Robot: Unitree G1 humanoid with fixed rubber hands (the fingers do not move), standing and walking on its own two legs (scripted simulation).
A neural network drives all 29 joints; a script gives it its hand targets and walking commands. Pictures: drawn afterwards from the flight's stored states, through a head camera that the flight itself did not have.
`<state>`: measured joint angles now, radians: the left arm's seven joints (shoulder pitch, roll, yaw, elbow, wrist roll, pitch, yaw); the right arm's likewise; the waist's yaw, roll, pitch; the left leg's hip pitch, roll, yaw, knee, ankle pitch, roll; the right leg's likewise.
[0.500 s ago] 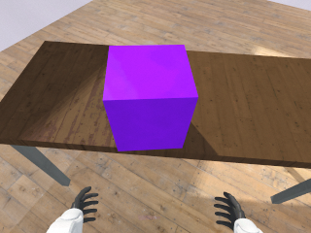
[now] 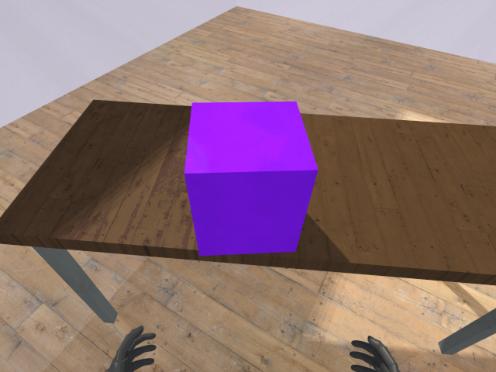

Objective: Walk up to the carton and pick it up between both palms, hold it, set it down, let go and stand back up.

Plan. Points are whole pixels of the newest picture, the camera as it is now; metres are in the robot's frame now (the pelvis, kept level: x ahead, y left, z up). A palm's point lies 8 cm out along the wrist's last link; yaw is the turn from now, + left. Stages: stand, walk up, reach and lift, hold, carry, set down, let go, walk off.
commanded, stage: reach and lift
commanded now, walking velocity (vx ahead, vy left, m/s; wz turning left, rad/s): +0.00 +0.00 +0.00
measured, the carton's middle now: (246, 181) +0.49 +0.05 +0.02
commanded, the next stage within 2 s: none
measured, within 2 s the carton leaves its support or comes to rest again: neither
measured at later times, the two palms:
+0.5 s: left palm (134, 324) +0.21 +0.22 -0.05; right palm (389, 335) +0.23 -0.20 -0.04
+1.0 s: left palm (136, 287) +0.26 +0.22 -0.02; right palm (378, 286) +0.30 -0.19 -0.02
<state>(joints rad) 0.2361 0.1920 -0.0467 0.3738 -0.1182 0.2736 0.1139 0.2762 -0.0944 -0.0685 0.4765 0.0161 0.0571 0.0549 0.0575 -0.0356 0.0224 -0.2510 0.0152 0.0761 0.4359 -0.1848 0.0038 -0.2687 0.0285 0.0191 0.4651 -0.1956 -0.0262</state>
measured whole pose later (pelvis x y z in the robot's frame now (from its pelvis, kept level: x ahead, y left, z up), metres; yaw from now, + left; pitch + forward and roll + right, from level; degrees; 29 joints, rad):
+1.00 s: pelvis +0.04 +0.01 +0.00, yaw +4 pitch +4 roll +0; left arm 0.04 0.14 -0.05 0.51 -0.14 -0.24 0.10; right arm 0.02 -0.25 0.07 0.66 0.25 -0.39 0.04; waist 0.02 -0.02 -0.04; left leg -0.28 -0.01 0.01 0.44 -0.23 0.01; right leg -0.26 0.00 -0.04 0.45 -0.25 -0.02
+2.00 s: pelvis +0.03 +0.00 +0.01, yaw +2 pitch +5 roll +0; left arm -0.54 0.25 0.12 0.47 -0.20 0.42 0.11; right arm -0.62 -0.30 0.01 0.69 0.29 0.24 -0.06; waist 0.07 -0.02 -0.04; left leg -0.20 0.01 0.05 0.21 -0.09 0.00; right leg -0.19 0.03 0.00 0.20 -0.09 -0.03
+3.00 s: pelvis +0.02 +0.00 +0.01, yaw +3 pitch +13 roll -1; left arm -1.15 0.41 -0.05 1.20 -0.35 0.28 0.07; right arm -1.18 -0.33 0.03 1.23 0.30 0.30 -0.04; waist 0.02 0.00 -0.14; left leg -0.44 0.01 0.00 0.31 -0.10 0.00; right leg -0.39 0.03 -0.04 0.25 -0.09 -0.03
